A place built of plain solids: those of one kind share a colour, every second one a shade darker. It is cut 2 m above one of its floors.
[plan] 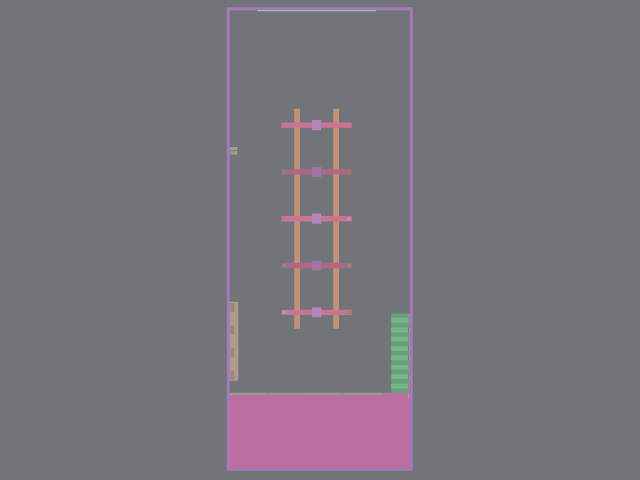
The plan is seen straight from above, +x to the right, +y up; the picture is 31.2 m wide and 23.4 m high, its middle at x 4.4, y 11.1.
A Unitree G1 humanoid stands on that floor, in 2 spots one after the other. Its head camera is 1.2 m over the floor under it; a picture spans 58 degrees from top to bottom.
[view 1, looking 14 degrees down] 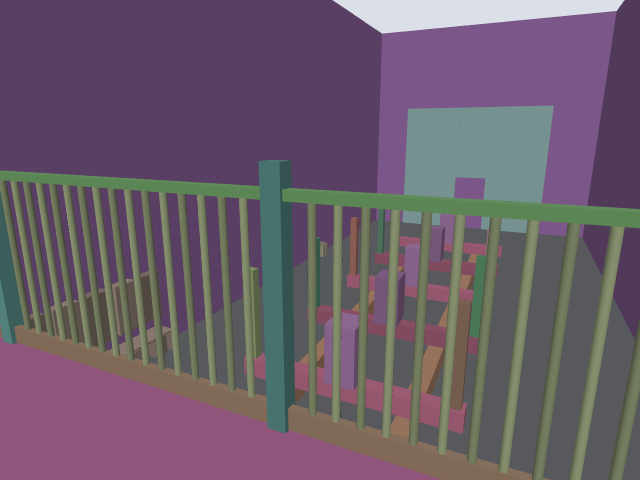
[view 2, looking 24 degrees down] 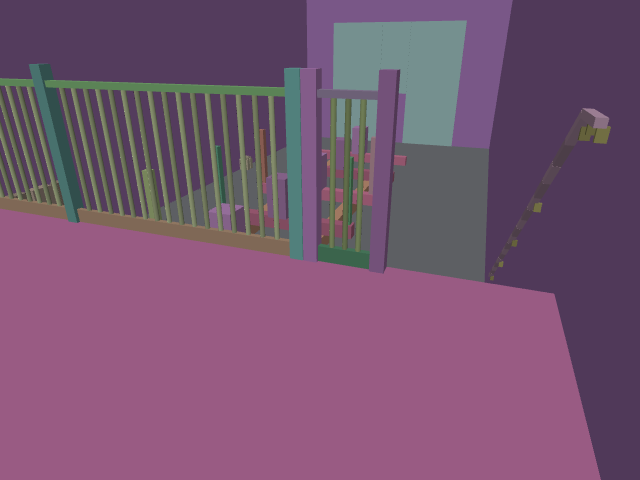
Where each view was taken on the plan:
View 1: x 6.32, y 2.22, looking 115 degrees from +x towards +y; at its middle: shore1w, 8.77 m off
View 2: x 8.28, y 1.34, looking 110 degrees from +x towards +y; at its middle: stair_guard_newel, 2.64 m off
